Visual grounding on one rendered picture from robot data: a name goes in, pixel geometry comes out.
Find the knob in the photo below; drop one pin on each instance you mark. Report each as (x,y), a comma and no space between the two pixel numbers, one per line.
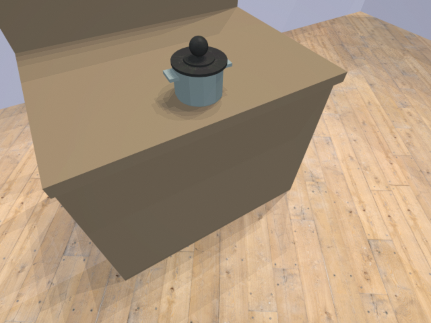
(198,46)

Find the lid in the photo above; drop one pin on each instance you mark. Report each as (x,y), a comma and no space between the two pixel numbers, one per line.
(212,62)

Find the table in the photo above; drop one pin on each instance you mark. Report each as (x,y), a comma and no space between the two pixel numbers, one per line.
(141,173)

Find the pot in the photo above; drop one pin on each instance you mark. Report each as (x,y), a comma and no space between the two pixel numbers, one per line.
(196,91)

